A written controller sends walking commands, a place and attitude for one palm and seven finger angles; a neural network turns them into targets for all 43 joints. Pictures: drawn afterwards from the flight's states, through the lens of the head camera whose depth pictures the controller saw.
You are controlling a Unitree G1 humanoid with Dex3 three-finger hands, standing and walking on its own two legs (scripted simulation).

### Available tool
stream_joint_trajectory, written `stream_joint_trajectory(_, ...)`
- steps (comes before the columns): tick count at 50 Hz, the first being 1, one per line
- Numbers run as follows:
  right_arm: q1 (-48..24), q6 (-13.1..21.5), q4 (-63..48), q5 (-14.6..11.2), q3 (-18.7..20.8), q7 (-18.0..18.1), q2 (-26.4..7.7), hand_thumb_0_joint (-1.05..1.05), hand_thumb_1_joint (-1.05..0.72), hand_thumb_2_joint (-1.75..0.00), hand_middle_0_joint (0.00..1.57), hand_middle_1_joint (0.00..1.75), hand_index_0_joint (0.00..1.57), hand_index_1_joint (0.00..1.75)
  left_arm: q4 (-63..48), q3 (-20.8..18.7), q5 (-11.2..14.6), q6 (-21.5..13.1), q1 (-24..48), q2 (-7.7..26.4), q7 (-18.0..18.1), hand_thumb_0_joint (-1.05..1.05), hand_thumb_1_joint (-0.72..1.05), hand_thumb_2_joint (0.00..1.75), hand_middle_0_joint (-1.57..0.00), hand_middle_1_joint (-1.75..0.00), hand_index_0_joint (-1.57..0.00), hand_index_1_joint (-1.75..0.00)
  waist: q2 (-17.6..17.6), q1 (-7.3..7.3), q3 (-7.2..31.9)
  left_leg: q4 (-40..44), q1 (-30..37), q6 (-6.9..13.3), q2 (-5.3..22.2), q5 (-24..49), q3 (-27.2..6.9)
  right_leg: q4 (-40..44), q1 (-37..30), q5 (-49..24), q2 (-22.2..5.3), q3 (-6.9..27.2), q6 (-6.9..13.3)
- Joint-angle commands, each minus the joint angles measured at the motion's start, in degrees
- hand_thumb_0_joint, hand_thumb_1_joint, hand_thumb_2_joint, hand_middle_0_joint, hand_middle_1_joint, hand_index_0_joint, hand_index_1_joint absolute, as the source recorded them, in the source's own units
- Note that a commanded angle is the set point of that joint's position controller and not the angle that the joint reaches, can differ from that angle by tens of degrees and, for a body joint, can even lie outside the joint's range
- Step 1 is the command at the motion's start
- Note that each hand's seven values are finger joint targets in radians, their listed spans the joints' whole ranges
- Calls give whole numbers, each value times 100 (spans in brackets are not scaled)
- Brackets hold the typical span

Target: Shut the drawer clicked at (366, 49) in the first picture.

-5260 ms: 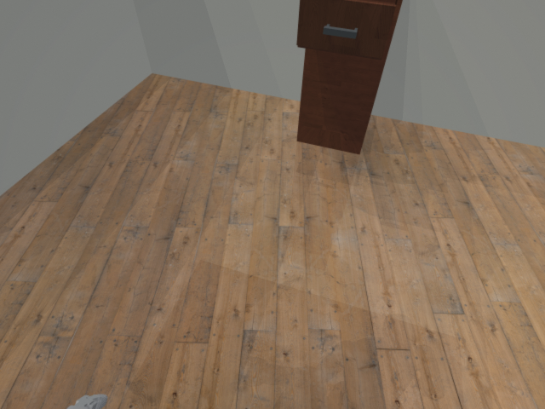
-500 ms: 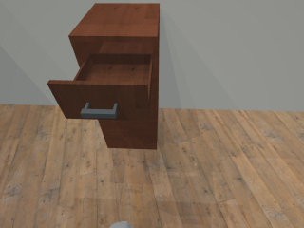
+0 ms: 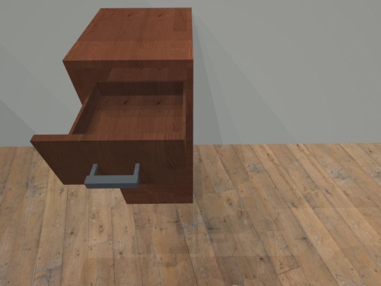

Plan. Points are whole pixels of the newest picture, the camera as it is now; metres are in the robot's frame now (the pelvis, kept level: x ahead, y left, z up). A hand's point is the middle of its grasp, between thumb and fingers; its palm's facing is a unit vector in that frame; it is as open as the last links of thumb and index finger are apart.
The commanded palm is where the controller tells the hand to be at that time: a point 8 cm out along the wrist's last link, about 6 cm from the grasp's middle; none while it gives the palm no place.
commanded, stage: come to a stop and stand still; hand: left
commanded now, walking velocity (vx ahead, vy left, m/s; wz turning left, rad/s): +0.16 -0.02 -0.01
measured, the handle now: (114, 174) +0.36 +0.20 +0.01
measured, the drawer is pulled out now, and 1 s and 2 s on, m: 0.30 0.30 0.30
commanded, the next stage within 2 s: look again from close up in 1.06 s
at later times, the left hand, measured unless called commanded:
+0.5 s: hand out of the picture +0.09 +0.18 -0.19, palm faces +0.03 -0.97 -0.23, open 7.3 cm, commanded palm none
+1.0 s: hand out of the picture +0.08 +0.23 -0.17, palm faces -0.03 -0.97 -0.24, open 7.4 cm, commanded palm none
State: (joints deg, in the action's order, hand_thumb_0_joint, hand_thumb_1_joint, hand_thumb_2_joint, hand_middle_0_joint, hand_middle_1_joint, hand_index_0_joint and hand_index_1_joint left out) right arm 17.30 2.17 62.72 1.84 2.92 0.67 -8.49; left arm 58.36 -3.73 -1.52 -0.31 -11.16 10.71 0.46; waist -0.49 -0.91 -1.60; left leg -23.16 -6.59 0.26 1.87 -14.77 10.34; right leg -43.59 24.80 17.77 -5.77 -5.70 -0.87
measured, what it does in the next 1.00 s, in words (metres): steps on the spot: right foot, then left foot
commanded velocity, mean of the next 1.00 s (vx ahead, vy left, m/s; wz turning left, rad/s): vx -0.05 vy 0.03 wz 0.00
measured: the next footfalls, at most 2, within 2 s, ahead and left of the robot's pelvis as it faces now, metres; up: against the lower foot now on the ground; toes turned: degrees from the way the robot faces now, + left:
right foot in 0.08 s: +0.13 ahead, -0.11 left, +0.00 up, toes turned -6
left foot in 0.48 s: +0.09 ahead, +0.11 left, +0.00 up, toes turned +3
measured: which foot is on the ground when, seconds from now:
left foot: down 0.00-0.08, up 0.10-0.46, down 0.48-1.00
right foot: up 0.00-0.06, down 0.08-1.00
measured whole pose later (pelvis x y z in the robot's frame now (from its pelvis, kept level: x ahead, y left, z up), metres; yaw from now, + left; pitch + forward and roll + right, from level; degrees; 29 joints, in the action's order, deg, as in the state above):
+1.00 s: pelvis +0.06 +0.05 -0.01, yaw -3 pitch -2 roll +0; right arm 14.9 -0.1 57.5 1.3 0.8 0.8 -10.5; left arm 57.2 0.3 -1.0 1.1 -18.0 10.2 2.4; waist 0.6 0.1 -1.5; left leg -28.4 -9.9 4.5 -2.5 -17.2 7.5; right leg -30.1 15.8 12.3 -5.3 -2.7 -2.5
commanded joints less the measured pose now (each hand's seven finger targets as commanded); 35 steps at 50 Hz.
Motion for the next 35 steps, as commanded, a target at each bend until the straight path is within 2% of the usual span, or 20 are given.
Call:
stream_joint_trajectory(1, 45, 1, -199, -20, 130, 33, -780, 0, -90, -90, 20, 30, 20, 30, -6, 19, -16, -85, -629, 82, -54, 0, 90, 90, -20, -30, -20, -30, 469, 280, -339, 430, -834, 610, 1332, 173, -873, 1130, -1138, -559, 252, -230, -16)
stream_joint_trajectory(2, 66, 6, -176, -41, 99, 20, -648, 0, -90, -90, 20, 30, 20, 30, 64, -13, -25, -125, -847, 262, -25, 0, 90, 90, -20, -30, -20, -30, 110, 394, -296, -61, -1135, 412, 1071, -57, -716, 1594, -1689, -702, 187, -49, 36)
stream_joint_trajectory(3, 110, 19, -200, -78, 32, 7, -410, 0, -90, -90, 20, 30, 20, 30, 175, -63, -50, -200, -1183, 602, 14, 0, 90, 90, -20, -30, -20, -30, -685, 538, -153, -1097, -1700, 114, 546, -573, -190, 2015, -2279, -921, -572, 910, 279)
stream_joint_trajectory(4, 185, -2, -305, -99, -42, -10, -181, 0, -90, -90, 20, 30, 20, 30, 216, -107, -3, -223, -1400, 1032, 54, 0, 90, 90, -20, -30, -20, -30, -1671, 494, 3, -2080, -2229, -104, 81, -1722, 21, 2607, -2566, -1925, -1609, 2124, 795)
stream_joint_trajectory(5, 172, -89, -305, -111, -53, 43, -356, 0, -90, -90, 20, 30, 20, 30, 178, -80, 74, -269, -1318, 1039, 79, 0, 90, 90, -20, -30, -20, -30, -1621, 489, 367, -2625, -1788, -126, 223, -2077, -591, 2781, -2235, -2987, -1783, 2307, 1044)
stream_joint_trajectory(7, 213, -146, -107, -162, -73, 111, -264, 0, -90, -90, 20, 30, 20, 30, 81, 36, 46, -241, -535, 686, 181, 0, 90, 90, -20, -30, -20, -30, -912, 189, 220, -2692, -1492, -187, 354, -1729, -896, 2385, -1890, -4712, -1587, 1602, 1230)
stream_joint_trajectory(8, 289, -199, 0, -181, -97, 123, -180, 0, -90, -90, 20, 30, 20, 30, 33, 42, 35, -212, -296, 671, 211, 0, 90, 90, -20, -30, -20, -30, -611, 110, 323, -2607, -1310, -208, 326, -1540, -931, 2237, -1811, -4986, -1430, 1249, 1189)
stream_joint_trajectory(9, 309, -259, 46, -197, -100, 127, -150, 0, -90, -90, 20, 30, 20, 30, 1, 50, 38, -180, -218, 680, 225, 0, 90, 90, -20, -30, -20, -30, -493, 89, 355, -2532, -1183, -228, 256, -1393, -888, 2199, -1722, -5033, -1328, 1040, 1140)
stream_joint_trajectory(12, 278, -399, -9, -190, -36, 121, -143, 0, -90, -90, 20, 30, 20, 30, -53, -16, 26, -56, -98, 690, 254, 0, 90, 90, -20, -30, -20, -30, -540, 114, 278, -2404, -1100, -280, 145, -1096, -784, 2304, -1449, -4253, -1229, 845, 1158)
stream_joint_trajectory(16, 39, -471, -241, -147, 37, 84, -292, 0, -90, -90, 20, 30, 20, 30, -169, -92, 2, 37, -52, 846, 255, 0, 90, 90, -20, -30, -20, -30, -639, 176, 153, -2522, -1293, -291, 109, -1063, -832, 2439, -1310, -3518, -1323, 1001, 1236)
stream_joint_trajectory(19, -11, -430, -344, -147, 45, 68, -293, 0, -90, -90, 20, 30, 20, 30, -187, -127, -13, 64, -21, 886, 251, 0, 90, 90, -20, -30, -20, -30, -700, 155, 301, -1896, -1094, -277, 91, -850, -781, 2383, -1364, -2987, -1247, 1039, 1174)
stream_joint_trajectory(21, 147, -380, -325, -135, 18, 69, -282, 0, -90, -90, 20, 30, 20, 30, -180, -119, 9, 80, 36, 853, 239, 0, 90, 90, -20, -30, -20, -30, -691, 63, 390, -1056, -617, -243, 91, -340, -719, 2284, -1182, -2192, -1092, 1004, 980)
stream_joint_trajectory(22, 111, -397, -934, 0, 41, 8, -865, 0, -90, -90, 20, 30, 20, 30, -475, 164, 27, -1, -17, 1281, 302, 0, 90, 90, -20, -30, -20, -30, -43, -243, 90, -389, -549, -36, 36, -51, -1203, 1591, -1131, -1030, -766, 1264, 670)
stream_joint_trajectory(23, 149, -268, -1062, 25, 199, 35, -740, 0, -90, -90, 20, 30, 20, 30, -678, 68, 42, 81, -73, 946, 309, 0, 90, 90, -20, -30, -20, -30, 857, -105, 974, -275, -510, 84, 377, -608, -1227, 1413, -772, 727, -504, 725, 424)
stream_joint_trajectory(24, -138, -298, -1296, 53, 169, 61, -864, 0, -90, -90, 20, 30, 20, 30, -836, 135, 59, 85, -105, 833, 291, 0, 90, 90, -20, -30, -20, -30, 1002, -29, 804, -213, -1065, 219, 477, -1004, -1443, 1412, -845, 804, -150, 553, 288)
stream_joint_trajectory(25, -354, -351, -1455, 69, 183, 64, -905, 0, -90, -90, 20, 30, 20, 30, -857, 112, 19, 98, -277, 790, 276, 0, 90, 90, -20, -30, -20, -30, 613, 89, 486, -365, -1680, 217, 438, -1530, -1378, 1602, -869, 1224, -110, 566, 296)
stream_joint_trajectory(26, -456, -354, -1519, 40, 163, 33, -874, 0, -90, -90, 20, 30, 20, 30, -851, 127, -21, 120, -334, 853, 266, 0, 90, 90, -20, -30, -20, -30, 615, 96, 223, -500, -1851, 201, 280, -1487, -1351, 1617, -658, 1235, -197, 708, 368)
stream_joint_trajectory(28, -271, -322, -1566, 25, 98, 10, -806, 0, -90, -90, 20, 30, 20, 30, -920, 153, -23, 107, -368, 823, 248, 0, 90, 90, -20, -30, -20, -30, 335, 24, -113, -383, -1849, 248, 316, -1327, -1374, 1627, -368, 1102, -128, 693, 363)
stream_joint_trajectory(31, -224, -232, -1593, -27, 56, 32, -940, 0, -90, -90, 20, 30, 20, 30, -832, 219, 9, 67, -568, 658, 202, 0, 90, 90, -20, -30, -20, -30, 705, 78, -213, 278, -1813, 348, 627, -990, -1732, 1202, -559, 127, 183, 225, 215)
stream_joint_trajectory(35, -221, -158, -1469, -57, 1, 63, -1023, 0, -90, -90, 20, 30, 20, 30, -662, 274, 22, 49, -797, 601, 179, 0, 90, 90, -20, -30, -20, -30, 629, 143, -172, 412, -1407, 363, 694, 97, -1673, 1221, -827, -469, 188, 194, 150)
